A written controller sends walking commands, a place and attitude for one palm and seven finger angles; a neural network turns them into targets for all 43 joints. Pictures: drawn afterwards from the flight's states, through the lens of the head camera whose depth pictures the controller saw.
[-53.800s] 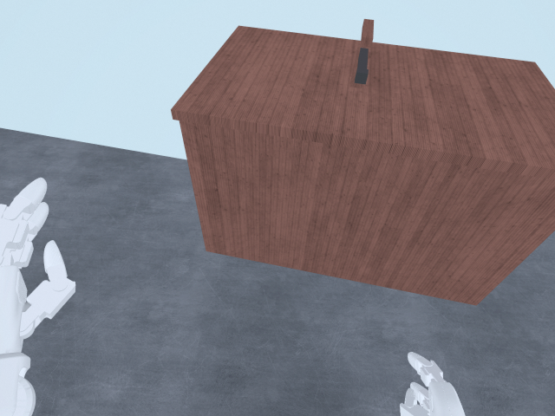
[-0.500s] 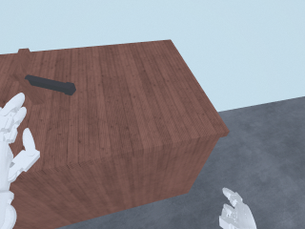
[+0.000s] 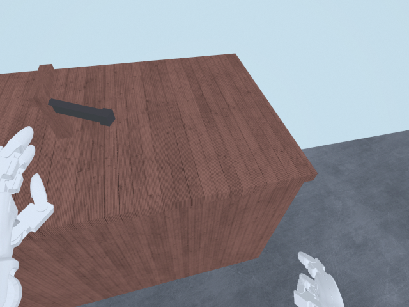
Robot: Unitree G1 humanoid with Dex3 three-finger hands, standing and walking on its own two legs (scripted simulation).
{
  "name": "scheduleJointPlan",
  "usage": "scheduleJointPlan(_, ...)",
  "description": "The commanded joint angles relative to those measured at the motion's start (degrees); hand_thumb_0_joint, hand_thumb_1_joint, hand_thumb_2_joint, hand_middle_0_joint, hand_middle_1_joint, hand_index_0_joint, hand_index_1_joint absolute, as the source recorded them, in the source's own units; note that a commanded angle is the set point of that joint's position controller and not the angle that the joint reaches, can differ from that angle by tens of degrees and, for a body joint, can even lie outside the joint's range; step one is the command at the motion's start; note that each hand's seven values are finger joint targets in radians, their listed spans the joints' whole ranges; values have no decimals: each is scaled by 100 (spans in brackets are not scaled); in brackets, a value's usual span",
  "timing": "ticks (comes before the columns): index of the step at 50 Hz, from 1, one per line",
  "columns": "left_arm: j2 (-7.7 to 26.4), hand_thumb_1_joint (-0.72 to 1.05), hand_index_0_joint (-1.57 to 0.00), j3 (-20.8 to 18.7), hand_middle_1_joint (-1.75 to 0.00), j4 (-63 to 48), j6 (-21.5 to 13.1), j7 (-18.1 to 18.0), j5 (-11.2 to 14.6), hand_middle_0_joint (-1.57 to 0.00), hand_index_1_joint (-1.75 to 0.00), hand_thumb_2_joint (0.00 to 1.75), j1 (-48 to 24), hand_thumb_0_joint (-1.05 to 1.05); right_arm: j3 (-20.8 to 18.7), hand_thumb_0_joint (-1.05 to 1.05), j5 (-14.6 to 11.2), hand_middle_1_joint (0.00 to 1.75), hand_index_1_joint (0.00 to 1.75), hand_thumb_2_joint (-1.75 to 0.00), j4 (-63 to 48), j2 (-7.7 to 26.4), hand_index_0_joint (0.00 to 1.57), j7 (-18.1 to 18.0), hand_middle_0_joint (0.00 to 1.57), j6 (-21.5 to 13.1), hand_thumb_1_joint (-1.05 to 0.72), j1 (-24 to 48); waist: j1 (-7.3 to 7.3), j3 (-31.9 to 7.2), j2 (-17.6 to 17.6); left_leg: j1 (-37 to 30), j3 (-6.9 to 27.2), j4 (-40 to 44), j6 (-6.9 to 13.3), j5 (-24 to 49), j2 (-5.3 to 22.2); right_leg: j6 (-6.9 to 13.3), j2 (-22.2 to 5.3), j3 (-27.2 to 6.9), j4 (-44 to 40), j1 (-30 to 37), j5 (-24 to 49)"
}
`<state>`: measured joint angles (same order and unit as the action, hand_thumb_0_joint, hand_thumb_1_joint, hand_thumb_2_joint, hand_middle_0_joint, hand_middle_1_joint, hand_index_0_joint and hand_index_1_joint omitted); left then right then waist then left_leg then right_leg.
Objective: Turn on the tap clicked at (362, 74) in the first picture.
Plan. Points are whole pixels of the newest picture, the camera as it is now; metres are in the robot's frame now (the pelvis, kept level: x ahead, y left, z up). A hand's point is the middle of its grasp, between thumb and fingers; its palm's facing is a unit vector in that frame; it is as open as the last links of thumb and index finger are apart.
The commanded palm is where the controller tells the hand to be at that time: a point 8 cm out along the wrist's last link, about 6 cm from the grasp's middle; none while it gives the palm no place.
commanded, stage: shuffle to correct the standing spot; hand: left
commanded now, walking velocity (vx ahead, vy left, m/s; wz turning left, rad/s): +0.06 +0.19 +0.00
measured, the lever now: (106, 117) +0.48 +0.28 +0.08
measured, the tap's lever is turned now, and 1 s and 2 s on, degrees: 61 61 61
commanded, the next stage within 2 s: come to a stop and stand still in 0.22 s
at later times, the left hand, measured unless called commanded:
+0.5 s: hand (23, 201) +0.21 +0.28 +0.16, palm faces +0.39 -0.82 -0.41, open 7.4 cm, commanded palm +0.16 +0.31 +0.17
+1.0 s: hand (54, 232) +0.18 +0.23 +0.15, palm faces +0.32 -0.87 -0.38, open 7.4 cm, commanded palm +0.13 +0.26 +0.17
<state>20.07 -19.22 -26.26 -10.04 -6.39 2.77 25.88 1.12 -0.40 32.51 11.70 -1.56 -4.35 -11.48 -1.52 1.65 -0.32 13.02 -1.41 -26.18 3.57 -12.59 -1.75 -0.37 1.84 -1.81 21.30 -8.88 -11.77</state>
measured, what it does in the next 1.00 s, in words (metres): stands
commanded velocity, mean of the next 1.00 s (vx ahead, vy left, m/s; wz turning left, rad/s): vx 0.01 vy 0.04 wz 0.00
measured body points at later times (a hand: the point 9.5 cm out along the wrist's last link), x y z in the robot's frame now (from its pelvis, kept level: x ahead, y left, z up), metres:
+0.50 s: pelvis +0.00 +0.04 -0.01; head +0.03 +0.04 +0.44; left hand +0.19 +0.32 +0.18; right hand +0.18 -0.18 -0.09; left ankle +0.02 +0.07 -0.74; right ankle -0.01 -0.12 -0.74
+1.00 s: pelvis -0.04 -0.01 +0.00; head -0.05 +0.00 +0.45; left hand +0.16 +0.27 +0.17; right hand +0.12 -0.26 -0.07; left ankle +0.02 +0.07 -0.74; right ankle -0.01 -0.13 -0.74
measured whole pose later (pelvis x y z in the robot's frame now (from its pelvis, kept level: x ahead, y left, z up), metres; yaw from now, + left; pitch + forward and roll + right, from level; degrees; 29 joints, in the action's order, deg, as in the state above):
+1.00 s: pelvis -0.04 -0.01 +0.00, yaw -3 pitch -2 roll -1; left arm 22.4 -19.5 -21.7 -14.2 -4.4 2.7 25.2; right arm 0.2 -0.7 32.7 12.3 -1.7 -7.4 -14.1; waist -1.2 0.5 1.2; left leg 15.9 -2.7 -28.8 2.1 -12.2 -0.1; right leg 1.0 2.3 0.4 25.3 -13.3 -10.4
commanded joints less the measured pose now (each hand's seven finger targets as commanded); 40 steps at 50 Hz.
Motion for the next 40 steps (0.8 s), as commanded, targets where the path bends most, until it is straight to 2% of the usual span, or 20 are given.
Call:
scheduleJointPlan(1,878,90,-20,-521,-30,-1046,-328,-94,-14,-20,-30,90,-454,0,-323,0,-29,30,30,-90,-919,750,20,-39,20,-278,-90,547,98,-539,-71,-67,439,406,-156,-51,535,294,-623,-462,-221,-38,482)
scheduleJointPlan(4,998,90,-20,-600,-30,-1180,-363,-105,-11,-20,-30,90,-503,0,-357,0,-50,30,30,-90,-978,753,20,-22,20,-279,-90,589,98,-547,-66,-67,469,297,-120,59,516,305,-710,-519,-135,-52,562)
scheduleJointPlan(8,1036,90,-20,-673,-30,-1372,-428,-122,15,-20,-30,90,-353,0,-372,0,-63,30,30,-90,-1015,792,20,0,20,-271,-90,592,92,-636,-275,26,611,370,-114,289,609,268,-660,-267,328,49,735)
scheduleJointPlan(10,1221,90,-20,-858,-30,-1614,-453,-139,21,-20,-30,90,-229,0,-382,0,-84,30,30,-90,-1047,823,20,-2,20,-281,-90,635,73,-753,-591,1,748,450,-161,677,726,225,-614,-68,694,140,877)
scheduleJointPlan(15,1276,90,-20,-993,-30,-1722,-499,-141,54,-20,-30,90,122,0,-418,0,-90,30,30,-90,-1056,809,20,20,20,-319,-90,505,87,-896,-700,-313,845,367,-184,1564,925,124,-513,293,1034,-163,102)
scheduleJointPlan(16,1069,90,-20,-807,-30,-1719,-512,-118,68,-20,-30,90,151,0,-412,0,-71,30,30,-90,-1031,815,20,39,20,-311,-90,444,118,-895,-631,-381,871,339,-225,1797,939,118,-479,347,1081,-249,-124)
scheduleJointPlan(20,1143,90,-20,-865,-30,-1661,-439,-148,45,-20,-30,90,-46,0,-432,0,-78,30,30,-90,-909,766,20,7,20,-355,-90,316,122,-846,-630,-1167,946,526,-673,2792,1042,97,-301,455,1001,-798,-559)
scheduleJointPlan(22,1033,90,-20,-746,-30,-1477,-358,-143,45,-20,-30,90,-280,0,-437,0,-42,30,30,-90,-842,727,20,-2,20,-364,-90,298,105,-760,-745,-1201,912,723,-974,3281,1050,102,-241,534,922,-723,-772)
scheduleJointPlan(25,985,90,-20,-706,-30,-1291,-276,-155,26,-20,-30,90,-498,0,-431,0,-43,30,30,-90,-812,716,20,-21,20,-388,-90,374,59,-725,-510,-1162,633,598,-1192,3414,914,166,-212,579,254,-310,-316)
scheduleJointPlan(27,873,90,-20,-600,-30,-1115,-256,-146,38,-20,-30,90,-437,0,-386,0,-81,30,30,-90,-814,663,20,-30,20,-346,-90,415,52,-790,-106,-889,667,478,-1054,2458,900,217,-331,379,-80,67,247)
scheduleJointPlan(28,811,90,-20,-557,-30,-995,-248,-138,48,-20,-30,90,-360,0,-345,0,-76,30,30,-90,-799,686,20,-45,20,-308,-90,441,69,-739,52,-572,665,578,-946,1573,835,228,-378,249,-55,184,411)
scheduleJointPlan(30,913,90,-20,-684,-30,-1047,-231,-176,20,-20,-30,90,-205,0,-358,0,-111,30,30,-90,-856,671,20,-85,20,-279,-90,494,69,-655,149,-267,641,742,-699,456,760,242,-489,53,-111,288,457)
scheduleJointPlan(31,5211,90,-20,-3713,-30,-2594,-826,-143,-951,-20,-30,90,-6476,0,-269,0,245,30,30,-90,-874,859,20,-37,20,-587,-90,145,-30,216,946,762,455,25,-173,1431,917,275,-537,-84,42,-548,747)
scheduleJointPlan(32,1987,90,-20,-1744,-30,954,-655,129,-349,-20,-30,90,-2979,0,-118,0,67,30,30,-90,-398,224,20,-9,20,-638,-90,454,-42,-1162,673,-547,684,309,-211,1963,614,431,-696,-185,391,-611,832)
scheduleJointPlan(33,1562,90,-20,-1279,-30,343,-667,127,-146,-20,-30,90,-1554,0,-365,0,15,30,30,-90,-668,527,20,-13,20,-690,-90,335,-147,-1038,285,-783,458,251,-307,2112,711,336,-543,-480,85,-235,1351)
scheduleJointPlan(34,1068,90,-20,-838,-30,255,-605,143,-71,-20,-30,90,-1299,0,-428,0,-45,30,30,-90,-745,708,20,40,20,-723,-90,170,-64,-1375,-380,-894,487,385,-347,1941,694,316,-556,-486,264,26,1077)
scheduleJointPlan(35,476,90,-20,-267,-30,-151,-663,213,0,-20,-30,90,-1093,0,-426,0,-107,30,30,-90,-793,608,20,146,20,-788,-90,325,-83,-1564,-1504,-1297,416,372,-366,2302,763,285,-479,-246,641,-234,740)
scheduleJointPlan(37,625,90,-20,-119,-30,-1152,-748,198,-66,-20,-30,90,-904,0,-425,0,-27,30,30,-90,-853,672,20,317,20,-810,-90,321,-107,-1413,-1925,-962,553,467,-197,2132,1059,227,-446,-49,888,-355,-291)
scheduleJointPlan(39,709,90,-20,-109,-30,-1408,-747,136,-79,-20,-30,90,-645,0,-353,0,-57,30,30,-90,-937,675,20,347,20,-821,-90,417,-120,-1000,-1297,-43,527,582,-101,948,1020,191,-451,-97,637,28,-27)
scheduleJointPlan(40,951,90,-20,-408,-30,-1364,-715,62,-63,-20,-30,90,-453,0,-305,0,-90,30,30,-90,-947,667,20,337,20,-809,-90,449,-118,-920,-763,159,476,561,-128,548,935,181,-461,-72,489,163,152)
